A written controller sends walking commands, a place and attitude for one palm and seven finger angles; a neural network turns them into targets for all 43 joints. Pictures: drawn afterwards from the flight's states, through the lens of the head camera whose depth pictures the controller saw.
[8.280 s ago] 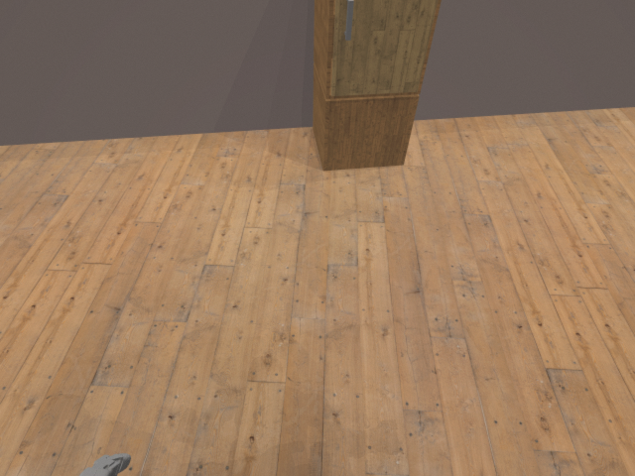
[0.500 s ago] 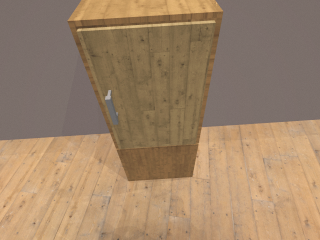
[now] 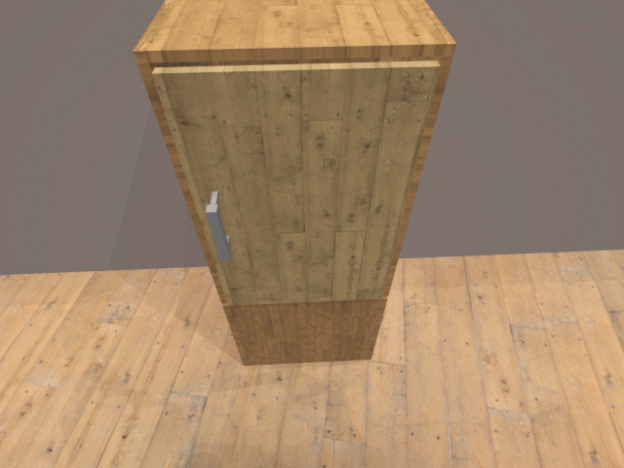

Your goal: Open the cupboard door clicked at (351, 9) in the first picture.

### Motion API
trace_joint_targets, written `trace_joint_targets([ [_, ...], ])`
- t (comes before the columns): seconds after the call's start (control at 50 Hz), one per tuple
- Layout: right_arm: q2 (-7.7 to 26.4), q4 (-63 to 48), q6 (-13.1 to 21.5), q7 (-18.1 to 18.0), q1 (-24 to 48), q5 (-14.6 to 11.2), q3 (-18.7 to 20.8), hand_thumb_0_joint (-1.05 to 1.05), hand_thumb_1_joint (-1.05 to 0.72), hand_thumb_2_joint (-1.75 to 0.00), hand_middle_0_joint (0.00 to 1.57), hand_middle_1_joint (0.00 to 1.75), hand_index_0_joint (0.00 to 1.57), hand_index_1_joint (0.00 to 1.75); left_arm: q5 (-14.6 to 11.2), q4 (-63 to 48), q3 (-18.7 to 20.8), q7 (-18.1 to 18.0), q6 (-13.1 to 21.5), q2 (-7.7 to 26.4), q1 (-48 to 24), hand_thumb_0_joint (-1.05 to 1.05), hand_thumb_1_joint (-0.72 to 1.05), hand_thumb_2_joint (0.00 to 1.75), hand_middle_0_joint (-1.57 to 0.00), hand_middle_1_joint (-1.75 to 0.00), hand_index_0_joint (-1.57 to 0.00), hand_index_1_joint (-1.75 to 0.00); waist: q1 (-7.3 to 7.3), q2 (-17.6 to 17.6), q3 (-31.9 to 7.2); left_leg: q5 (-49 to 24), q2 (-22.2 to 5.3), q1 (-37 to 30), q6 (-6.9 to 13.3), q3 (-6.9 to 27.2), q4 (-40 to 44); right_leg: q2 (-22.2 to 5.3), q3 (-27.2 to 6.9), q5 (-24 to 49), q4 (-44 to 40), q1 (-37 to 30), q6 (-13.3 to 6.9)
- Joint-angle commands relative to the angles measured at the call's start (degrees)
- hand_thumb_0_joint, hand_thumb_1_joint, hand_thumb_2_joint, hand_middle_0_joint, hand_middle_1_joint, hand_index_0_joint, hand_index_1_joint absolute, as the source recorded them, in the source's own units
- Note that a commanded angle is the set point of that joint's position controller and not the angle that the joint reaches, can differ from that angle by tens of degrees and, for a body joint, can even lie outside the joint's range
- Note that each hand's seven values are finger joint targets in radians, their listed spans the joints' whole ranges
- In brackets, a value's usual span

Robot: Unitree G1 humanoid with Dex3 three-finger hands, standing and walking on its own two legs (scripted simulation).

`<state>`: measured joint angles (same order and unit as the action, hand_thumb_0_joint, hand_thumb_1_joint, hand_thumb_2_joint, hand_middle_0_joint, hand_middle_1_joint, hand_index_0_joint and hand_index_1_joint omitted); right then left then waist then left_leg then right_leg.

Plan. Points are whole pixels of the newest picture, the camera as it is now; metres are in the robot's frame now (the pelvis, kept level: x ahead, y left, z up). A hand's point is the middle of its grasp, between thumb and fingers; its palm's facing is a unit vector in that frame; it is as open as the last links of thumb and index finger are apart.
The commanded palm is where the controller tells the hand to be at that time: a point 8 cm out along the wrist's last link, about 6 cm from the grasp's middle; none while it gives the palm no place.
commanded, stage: look again from close up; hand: left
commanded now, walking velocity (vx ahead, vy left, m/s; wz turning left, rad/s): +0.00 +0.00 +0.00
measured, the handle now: (220, 227) +0.51 +0.21 -0.03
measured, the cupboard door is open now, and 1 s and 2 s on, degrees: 0 0 0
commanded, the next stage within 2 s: raise the hand with hooked fingers in 0.26 s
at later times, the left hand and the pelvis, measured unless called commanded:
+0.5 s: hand out of the picture +0.13 +0.19 -0.08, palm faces +0.28 -0.94 -0.21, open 7.4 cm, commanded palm +0.10 +0.23 -0.07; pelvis +0.00 -0.01 -0.01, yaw +1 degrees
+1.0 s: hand (162, 444) +0.16 +0.20 -0.04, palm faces +0.12 -0.99 -0.09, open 9.9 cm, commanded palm +0.14 +0.26 -0.05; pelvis -0.07 -0.02 -0.10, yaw +2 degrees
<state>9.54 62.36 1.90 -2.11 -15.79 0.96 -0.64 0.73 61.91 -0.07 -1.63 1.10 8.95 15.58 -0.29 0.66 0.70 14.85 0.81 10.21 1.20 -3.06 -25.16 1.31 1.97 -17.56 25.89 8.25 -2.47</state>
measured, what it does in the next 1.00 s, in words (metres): lowers itself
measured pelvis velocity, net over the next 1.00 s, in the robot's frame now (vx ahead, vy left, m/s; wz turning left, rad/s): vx -0.07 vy -0.02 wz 0.04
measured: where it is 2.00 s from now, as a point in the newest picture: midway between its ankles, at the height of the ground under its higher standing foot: outside the picture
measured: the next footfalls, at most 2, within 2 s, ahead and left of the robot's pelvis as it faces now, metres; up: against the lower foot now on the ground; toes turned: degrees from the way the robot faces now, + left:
none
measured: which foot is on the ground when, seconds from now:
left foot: down 0.00-1.00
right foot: down 0.00-1.00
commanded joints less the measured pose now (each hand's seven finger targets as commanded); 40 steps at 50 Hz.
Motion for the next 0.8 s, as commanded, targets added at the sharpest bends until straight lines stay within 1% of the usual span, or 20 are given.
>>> trace_joint_targets([
  [0.0,5.28,-1.12,0.65,-0.36,-3.28,-0.27,0.53,0.00,-0.90,-0.90,0.20,0.30,0.20,0.30,-0.09,-1.74,0.68,-0.16,0.71,5.20,3.18,0.00,0.90,0.90,-0.20,-0.30,-0.20,-0.30,0.22,-1.07,0.14,-20.43,-7.30,-1.04,1.21,5.87,3.29,-7.14,-5.44,20.21,-2.46,-0.59,-0.65],
  [0.32,5.05,0.82,-0.04,-0.40,-1.76,-0.33,0.23,0.00,-0.90,-0.90,0.20,0.30,0.20,0.30,-0.28,-0.90,0.41,-0.51,0.59,5.89,4.05,0.00,0.90,0.90,-0.20,-0.30,-0.20,-0.30,0.02,-1.22,1.65,-15.61,-6.68,-2.10,0.45,5.16,4.30,-7.99,-6.51,22.18,-5.23,-1.25,-0.75],
  [0.34,6.29,-3.43,0.24,0.37,4.02,-0.93,0.95,0.00,-0.90,-0.90,0.20,0.30,0.20,0.30,0.65,1.17,0.96,-3.14,2.29,7.04,10.13,0.00,0.90,0.90,-0.20,-0.30,-0.20,-0.30,-2.51,-7.84,5.46,-11.08,-5.89,4.78,-1.02,2.12,-10.29,-11.74,-10.93,50.45,-5.40,1.14,4.40],
  [0.36,15.89,-22.51,8.36,-2.28,1.40,-3.60,2.72,0.00,-0.90,-0.90,0.20,0.30,0.20,0.30,-11.01,-84.33,9.09,-2.21,14.81,21.84,-34.41,0.00,0.88,0.89,-0.20,-0.32,-0.20,-0.32,5.39,2.82,-22.15,-19.63,-0.17,-9.87,1.52,2.33,-0.51,-6.60,-6.71,42.31,0.94,-1.94,1.17],
  [0.38,10.79,-19.87,12.80,-3.92,5.61,-2.13,1.16,0.00,-0.90,-0.90,0.20,0.30,0.20,0.30,-6.56,-68.56,8.11,-3.73,12.17,16.86,-9.32,0.00,0.85,0.88,-0.20,-0.33,-0.20,-0.33,-0.29,16.00,-22.86,-31.14,-1.31,-16.32,2.35,0.84,0.58,-1.96,-5.25,30.24,3.73,-1.82,-0.56],
  [0.4,11.28,-17.67,13.93,-4.21,5.56,-2.78,1.95,0.00,-0.90,-0.90,0.20,0.30,0.20,0.30,-8.09,-67.26,5.40,-6.49,10.10,13.33,-8.16,0.00,0.83,0.87,-0.21,-0.34,-0.21,-0.34,0.62,17.30,-17.41,-29.35,-2.14,-11.32,0.19,2.35,-1.22,-2.01,-1.52,14.98,2.30,3.55,-0.30],
  [0.42,8.29,-16.91,13.50,-3.53,3.37,-3.33,2.01,0.00,-0.90,-0.90,0.20,0.30,0.20,0.30,-8.94,-51.54,-1.99,-5.64,5.04,-2.26,8.07,0.00,0.81,0.86,-0.21,-0.36,-0.21,-0.36,2.33,8.21,-9.36,-26.11,-3.38,-6.46,0.70,3.28,-1.38,-2.00,0.71,13.06,2.29,7.42,0.80],
  [0.44,11.22,-21.71,13.96,-3.10,5.05,-3.65,2.70,0.00,-0.90,-0.90,0.20,0.30,0.20,0.30,-11.02,-62.17,1.33,-4.56,7.61,1.53,-2.94,0.00,0.78,0.85,-0.21,-0.37,-0.21,-0.37,2.43,3.46,-4.02,-21.85,-2.31,-0.45,0.79,4.85,-3.64,-2.21,1.11,16.42,3.16,9.64,1.17],
  [0.46,12.42,-22.43,14.33,-3.03,4.85,-2.86,3.84,0.00,-0.90,-0.90,0.20,0.30,0.20,0.30,-10.57,-60.61,4.94,-3.22,10.37,5.45,-1.77,0.00,0.76,0.84,-0.21,-0.39,-0.21,-0.39,3.60,-2.80,-5.15,-17.00,-1.51,1.33,1.17,4.09,-6.74,-1.99,1.33,15.50,3.92,13.70,1.69],
  [0.48,12.61,-23.00,14.51,-2.96,4.65,-1.84,4.07,0.00,-0.90,-0.90,0.20,0.30,0.20,0.30,-10.23,-56.12,6.54,-1.99,13.85,5.78,-1.71,0.00,0.74,0.83,-0.21,-0.40,-0.21,-0.40,4.14,-8.56,-2.61,-11.97,-0.78,7.03,1.27,4.25,-10.11,-1.97,1.77,12.68,5.77,19.09,2.45],
  [0.5,12.26,-24.13,14.43,-2.54,4.67,-1.51,4.37,0.00,-0.90,-0.90,0.20,0.30,0.20,0.30,-10.02,-48.47,8.61,-0.29,16.84,5.16,1.83,0.00,0.71,0.82,-0.21,-0.42,-0.21,-0.42,3.14,-12.43,-0.54,-7.73,-0.11,13.01,0.90,4.54,-13.14,-2.20,1.57,9.46,8.23,22.81,2.75],
  [0.52,11.81,-25.31,14.51,-1.85,5.55,-1.02,4.18,0.00,-0.90,-0.90,0.20,0.30,0.20,0.30,-10.89,-43.57,7.99,2.37,20.52,1.90,5.40,0.00,0.69,0.81,-0.22,-0.43,-0.22,-0.43,1.51,-17.99,-0.95,-3.90,0.24,19.34,0.23,4.74,-16.19,-2.19,1.03,6.87,11.34,25.99,3.25],
  [0.54,11.65,-26.95,15.05,-1.18,7.21,-0.73,4.51,0.00,-0.90,-0.90,0.20,0.30,0.20,0.30,-12.43,-42.09,9.02,5.38,24.90,1.12,9.47,0.00,0.67,0.80,-0.22,-0.45,-0.22,-0.45,-0.76,-21.47,-2.71,-1.00,0.46,25.08,-0.26,4.69,-19.31,-2.26,-0.26,4.62,14.47,27.68,3.47],
  [0.58,11.84,-30.12,15.94,0.44,9.06,-0.50,5.16,0.00,-0.90,-0.90,0.20,0.30,0.20,0.30,-15.53,-43.46,10.15,12.75,33.20,1.10,14.20,0.00,0.62,0.78,-0.22,-0.48,-0.22,-0.48,-3.67,-18.21,-9.06,1.05,1.35,32.59,-1.31,3.85,-24.85,-3.19,-4.03,6.38,19.84,26.50,3.31],
  [0.6,11.88,-31.28,15.77,1.55,8.35,-1.11,5.64,0.00,-0.90,-0.90,0.20,0.30,0.20,0.30,-16.82,-41.85,13.40,16.90,35.90,3.71,15.93,0.00,0.60,0.77,-0.22,-0.50,-0.22,-0.50,-5.26,-11.14,-12.30,-0.28,1.87,33.83,-2.11,3.27,-27.13,-3.88,-5.88,9.94,22.91,24.16,2.46],
  [0.62,12.13,-33.45,15.72,2.03,9.15,-1.44,5.41,0.00,-0.90,-0.90,0.20,0.30,0.20,0.30,-18.02,-43.19,12.97,20.74,37.61,4.10,14.56,0.00,0.57,0.76,-0.22,-0.51,-0.22,-0.51,-4.85,-5.42,-15.35,-0.23,2.46,35.41,-2.31,2.22,-29.49,-4.60,-7.36,11.49,24.83,23.15,2.22],
  [0.64,12.20,-35.41,15.34,2.02,9.78,-1.80,5.63,0.00,-0.90,-0.90,0.20,0.30,0.20,0.30,-18.29,-44.33,15.61,21.93,37.27,7.19,13.12,0.00,0.55,0.75,-0.22,-0.53,-0.22,-0.53,-5.05,-2.73,-17.81,0.49,2.71,37.07,-2.03,0.88,-31.20,-4.96,-8.75,10.02,25.34,22.79,2.18],
  [0.68,12.02,-40.08,14.36,1.53,12.01,-2.31,5.41,0.00,-0.90,-0.90,0.20,0.30,0.20,0.30,-18.61,-52.00,16.88,22.12,33.89,10.30,8.56,0.00,0.50,0.73,-0.23,-0.55,-0.23,-0.55,-4.98,-2.16,-20.63,4.35,2.98,40.12,-0.98,-0.02,-32.95,-5.36,-11.58,1.48,23.77,23.23,2.82],
  [0.74,10.81,-42.59,12.72,0.27,11.16,-2.29,4.95,0.00,-0.90,-0.90,0.20,0.30,0.20,0.30,-18.61,-61.78,17.72,17.80,31.11,12.02,-2.27,0.00,0.43,0.70,-0.23,-0.60,-0.23,-0.60,-2.25,-2.73,-18.50,9.38,1.75,41.61,0.03,1.40,-34.98,-4.79,-13.89,-12.36,21.30,28.68,3.24],
  [0.78,9.96,-41.21,12.68,-0.71,8.24,-1.73,4.83,0.00,-0.90,-0.90,0.20,0.30,0.20,0.30,-17.61,-72.43,18.57,13.71,34.08,13.39,-10.35,0.00,0.39,0.68,-0.24,-0.63,-0.24,-0.63,-0.32,3.85,-20.49,7.29,0.07,37.75,0.89,2.18,-36.40,-3.49,-12.36,-13.21,22.33,31.27,2.15],
])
